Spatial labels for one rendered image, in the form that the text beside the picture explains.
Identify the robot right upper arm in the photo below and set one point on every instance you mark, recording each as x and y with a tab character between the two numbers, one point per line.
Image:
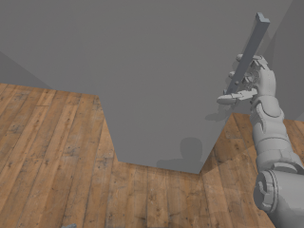
281	196

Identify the fridge door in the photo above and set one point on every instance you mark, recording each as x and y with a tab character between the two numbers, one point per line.
159	67

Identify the handle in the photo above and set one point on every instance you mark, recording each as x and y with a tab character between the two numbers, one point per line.
248	54

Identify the robot right forearm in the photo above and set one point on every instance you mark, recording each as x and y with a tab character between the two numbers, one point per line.
272	144

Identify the right robot hand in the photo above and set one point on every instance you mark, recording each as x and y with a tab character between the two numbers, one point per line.
264	84

